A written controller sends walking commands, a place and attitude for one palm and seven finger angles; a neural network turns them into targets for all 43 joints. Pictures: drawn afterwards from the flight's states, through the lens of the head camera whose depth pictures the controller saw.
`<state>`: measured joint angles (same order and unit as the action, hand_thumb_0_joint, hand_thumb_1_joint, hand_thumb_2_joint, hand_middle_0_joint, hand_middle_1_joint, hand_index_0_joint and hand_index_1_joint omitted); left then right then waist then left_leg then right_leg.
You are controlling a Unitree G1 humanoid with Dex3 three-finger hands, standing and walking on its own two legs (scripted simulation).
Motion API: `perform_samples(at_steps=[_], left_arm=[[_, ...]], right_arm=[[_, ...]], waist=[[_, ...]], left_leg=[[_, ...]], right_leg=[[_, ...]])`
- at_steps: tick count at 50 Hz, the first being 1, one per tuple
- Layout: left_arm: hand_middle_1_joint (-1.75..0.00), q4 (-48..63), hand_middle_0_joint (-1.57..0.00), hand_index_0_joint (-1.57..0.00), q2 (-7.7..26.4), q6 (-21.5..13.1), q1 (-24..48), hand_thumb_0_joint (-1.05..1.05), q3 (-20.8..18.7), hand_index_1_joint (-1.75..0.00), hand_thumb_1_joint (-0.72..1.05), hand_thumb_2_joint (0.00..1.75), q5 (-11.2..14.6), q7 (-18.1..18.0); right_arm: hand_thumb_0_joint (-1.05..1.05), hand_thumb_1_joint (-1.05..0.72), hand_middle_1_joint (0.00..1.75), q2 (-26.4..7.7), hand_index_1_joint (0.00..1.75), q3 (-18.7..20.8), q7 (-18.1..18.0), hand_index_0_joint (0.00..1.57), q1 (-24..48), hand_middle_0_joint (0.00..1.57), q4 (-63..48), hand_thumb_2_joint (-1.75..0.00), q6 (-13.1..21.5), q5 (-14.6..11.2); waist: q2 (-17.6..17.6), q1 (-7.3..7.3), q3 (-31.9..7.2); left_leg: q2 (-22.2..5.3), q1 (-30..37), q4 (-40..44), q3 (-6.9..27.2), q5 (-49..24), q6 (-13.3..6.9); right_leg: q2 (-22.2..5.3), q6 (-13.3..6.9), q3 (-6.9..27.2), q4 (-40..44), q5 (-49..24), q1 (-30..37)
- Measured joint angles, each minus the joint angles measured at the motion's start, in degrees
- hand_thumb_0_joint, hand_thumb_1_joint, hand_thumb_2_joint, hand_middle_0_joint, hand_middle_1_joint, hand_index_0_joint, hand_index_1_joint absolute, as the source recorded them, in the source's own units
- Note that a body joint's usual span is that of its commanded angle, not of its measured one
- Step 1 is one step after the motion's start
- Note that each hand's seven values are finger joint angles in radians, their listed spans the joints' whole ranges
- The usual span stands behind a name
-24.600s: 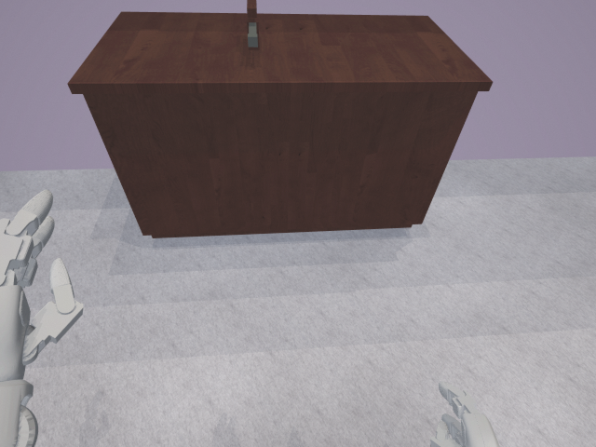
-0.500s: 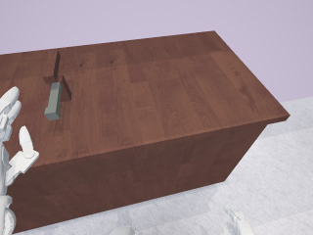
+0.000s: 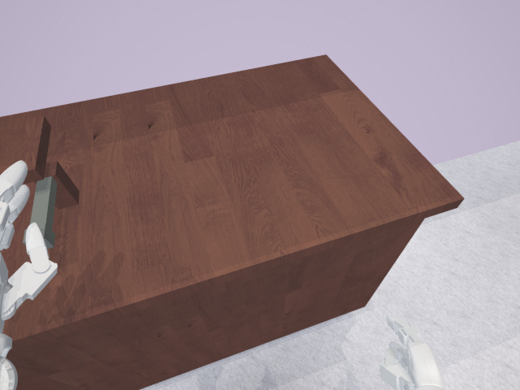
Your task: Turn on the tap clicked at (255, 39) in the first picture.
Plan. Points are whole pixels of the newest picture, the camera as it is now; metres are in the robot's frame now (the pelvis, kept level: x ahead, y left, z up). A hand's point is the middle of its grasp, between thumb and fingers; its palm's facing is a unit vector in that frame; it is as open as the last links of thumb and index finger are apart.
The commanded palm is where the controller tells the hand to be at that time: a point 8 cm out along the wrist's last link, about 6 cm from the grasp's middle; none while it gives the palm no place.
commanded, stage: come to a stop and stand still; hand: left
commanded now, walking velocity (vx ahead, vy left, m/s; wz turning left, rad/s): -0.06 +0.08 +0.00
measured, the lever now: (39, 238) +0.30 +0.35 +0.08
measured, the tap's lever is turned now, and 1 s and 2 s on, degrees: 0 0 0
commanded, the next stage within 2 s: look again from close up in 1.98 s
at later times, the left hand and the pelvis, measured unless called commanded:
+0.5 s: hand out of the picture +0.15 +0.30 +0.15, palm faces +0.30 -0.87 -0.40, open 7.5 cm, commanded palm +0.10 +0.34 +0.18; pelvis -0.07 +0.07 +0.00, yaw -2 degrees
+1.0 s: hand out of the picture +0.04 +0.38 +0.16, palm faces +0.49 -0.83 -0.28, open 7.5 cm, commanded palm -0.03 +0.40 +0.18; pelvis -0.18 +0.11 -0.06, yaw +3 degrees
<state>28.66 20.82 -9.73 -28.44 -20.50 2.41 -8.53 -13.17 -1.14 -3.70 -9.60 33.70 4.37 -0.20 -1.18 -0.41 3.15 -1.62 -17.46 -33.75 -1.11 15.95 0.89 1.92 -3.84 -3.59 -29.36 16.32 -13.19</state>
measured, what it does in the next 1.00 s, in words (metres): walks backwards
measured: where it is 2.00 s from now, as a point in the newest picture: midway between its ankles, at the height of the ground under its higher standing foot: outside the picture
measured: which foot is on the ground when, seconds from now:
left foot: down 0.00-1.00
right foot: down 0.00-0.94, up 0.96-1.00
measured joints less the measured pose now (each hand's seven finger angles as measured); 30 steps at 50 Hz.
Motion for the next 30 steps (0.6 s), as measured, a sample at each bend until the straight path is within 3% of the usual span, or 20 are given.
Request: perform_samples(at_steps=[2,8,10,12,15,18,21,24,30], left_arm=[[-0.30,-0.07,-0.21,-0.21,-0.39,0.69,0.61,0.02,0.72,-0.30,0.88,0.90,-0.01,-0.14],[-0.30,1.76,-0.21,-0.21,-0.63,1.59,0.96,0.02,1.86,-0.30,0.88,0.90,0.07,-0.18],[-0.30,-1.95,-0.21,-0.21,4.16,-0.61,8.69,0.02,-0.10,-0.30,0.88,0.90,-2.65,2.39],[-0.30,-7.79,-0.22,-0.22,6.31,-2.89,15.75,0.02,-2.95,-0.30,0.88,0.90,-1.94,2.48],[-0.30,-9.80,-0.21,-0.21,3.85,-2.53,17.41,0.02,-4.69,-0.30,0.88,0.90,-0.22,1.56],[-0.30,-6.23,-0.20,-0.20,0.68,-2.34,10.73,0.02,-1.54,-0.30,0.89,0.90,0.22,2.15],[-0.30,-3.78,-0.20,-0.20,-0.25,-2.67,4.33,0.02,2.11,-0.30,0.89,0.90,-0.47,3.92],[-0.30,-4.29,-0.21,-0.21,0.28,-2.83,2.85,0.02,2.70,-0.30,0.88,0.90,-1.28,4.57],[-0.30,-6.66,-0.21,-0.21,0.24,-2.36,9.57,0.02,-0.58,-0.30,0.88,0.90,-2.06,3.09]], right_arm=[[0.01,-0.91,0.30,-0.76,0.30,0.48,-0.40,0.20,-0.03,0.20,0.22,-0.90,-0.50,0.00],[0.01,-0.91,0.29,-0.13,0.30,0.94,-0.82,0.20,0.32,0.20,0.37,-0.90,-1.27,0.13],[0.01,-0.91,0.29,0.60,0.30,2.09,-0.66,0.20,-1.31,0.19,0.07,-0.90,1.46,0.88],[0.01,-0.91,0.29,0.67,0.30,1.75,0.90,0.20,-1.09,0.19,0.16,-0.90,2.80,0.04],[0.01,-0.91,0.29,0.31,0.30,1.50,3.16,0.20,-0.15,0.20,-1.15,-0.90,3.56,-0.62],[0.01,-0.91,0.30,0.45,0.30,1.14,4.11,0.20,-0.33,0.20,-2.67,-0.90,3.63,-0.90],[0.01,-0.91,0.30,1.24,0.30,0.49,3.52,0.20,-1.82,0.20,-3.27,-0.90,3.32,-0.79],[0.01,-0.91,0.30,1.87,0.30,0.02,2.48,0.20,-3.83,0.20,-3.01,-0.90,3.08,-0.64],[0.01,-0.91,0.30,2.15,0.30,-0.49,2.65,0.20,-5.50,0.20,-1.10,-0.90,3.64,-0.50]], waist=[[-0.20,-0.14,0.47],[1.94,-0.73,0.76],[2.25,-3.05,1.05],[2.69,-4.10,1.53],[1.64,-2.61,1.94],[0.60,-0.49,1.16],[0.80,0.43,0.23],[1.20,-0.05,0.07],[1.47,-1.95,1.78]], left_leg=[[-0.04,1.14,2.32,0.00,-3.77,-0.38],[0.42,2.86,4.88,-0.67,-3.00,-0.46],[0.17,0.60,2.79,-0.17,-4.14,-1.18],[0.42,1.25,4.42,-0.47,-4.54,-1.23],[0.92,1.71,5.13,-1.98,-5.13,-1.99],[1.47,1.66,5.07,-3.35,-5.79,-3.35],[1.92,1.47,5.22,-3.90,-6.16,-4.01],[2.21,1.32,5.50,-3.70,-6.04,-4.72],[2.86,0.87,4.97,-3.42,-5.74,-5.36]], right_leg=[[0.21,0.26,-0.43,-0.68,0.40,0.27],[-0.32,1.15,0.06,0.13,-0.62,0.87],[0.12,1.14,-0.39,1.65,-2.16,0.55],[-0.01,1.17,0.44,1.27,-3.08,-0.30],[-0.61,2.53,1.91,0.98,-4.07,-0.69],[-1.21,3.74,3.23,1.24,-5.13,-0.90],[-1.68,4.31,3.74,1.56,-5.50,-1.06],[-1.93,4.28,3.47,1.27,-2.77,-1.16],[-2.58,3.57,2.96,0.10,-0.26,-1.18]])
